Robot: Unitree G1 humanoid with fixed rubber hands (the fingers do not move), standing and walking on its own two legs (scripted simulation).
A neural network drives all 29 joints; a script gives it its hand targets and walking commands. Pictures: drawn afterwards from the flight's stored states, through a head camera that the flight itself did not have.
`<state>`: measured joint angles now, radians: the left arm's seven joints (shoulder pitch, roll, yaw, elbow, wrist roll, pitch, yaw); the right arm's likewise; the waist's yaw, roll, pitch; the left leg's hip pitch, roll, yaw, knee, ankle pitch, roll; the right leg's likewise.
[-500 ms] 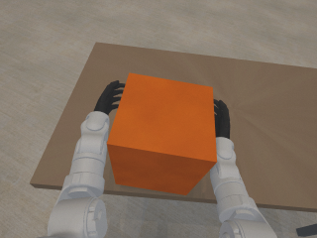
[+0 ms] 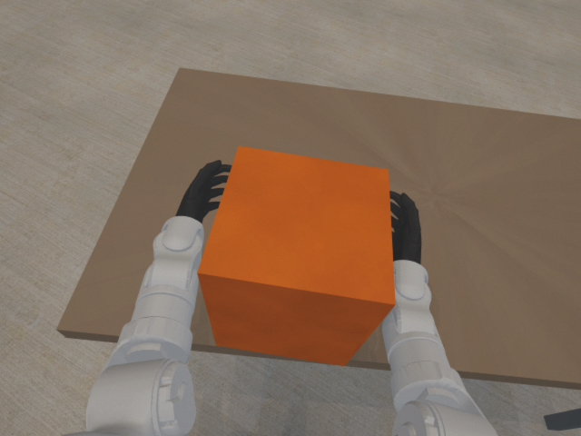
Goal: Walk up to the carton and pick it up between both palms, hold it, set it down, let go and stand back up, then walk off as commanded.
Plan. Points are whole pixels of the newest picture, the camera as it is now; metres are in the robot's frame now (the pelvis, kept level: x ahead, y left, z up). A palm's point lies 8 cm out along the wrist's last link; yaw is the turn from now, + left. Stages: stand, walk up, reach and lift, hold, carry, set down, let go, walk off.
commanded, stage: set down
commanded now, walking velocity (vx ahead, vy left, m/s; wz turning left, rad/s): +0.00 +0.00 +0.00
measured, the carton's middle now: (295, 264) +0.35 -0.01 +0.00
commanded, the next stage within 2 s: none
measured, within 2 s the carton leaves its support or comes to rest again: rests again in 1.10 s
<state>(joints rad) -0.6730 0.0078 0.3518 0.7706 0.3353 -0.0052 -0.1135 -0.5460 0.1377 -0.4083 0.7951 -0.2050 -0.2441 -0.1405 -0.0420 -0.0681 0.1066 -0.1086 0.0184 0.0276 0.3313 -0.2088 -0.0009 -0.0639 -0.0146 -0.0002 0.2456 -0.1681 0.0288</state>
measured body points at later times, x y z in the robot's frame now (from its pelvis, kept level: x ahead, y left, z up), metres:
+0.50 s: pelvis +0.00 +0.00 +0.00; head +0.05 +0.03 +0.45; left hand +0.42 +0.14 +0.05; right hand +0.37 -0.16 +0.05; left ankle -0.02 +0.11 -0.75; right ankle -0.02 -0.14 -0.75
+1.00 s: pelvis +0.00 +0.00 +0.00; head +0.08 +0.03 +0.44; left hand +0.42 +0.16 +0.01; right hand +0.37 -0.17 +0.01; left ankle -0.02 +0.11 -0.75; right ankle -0.02 -0.14 -0.75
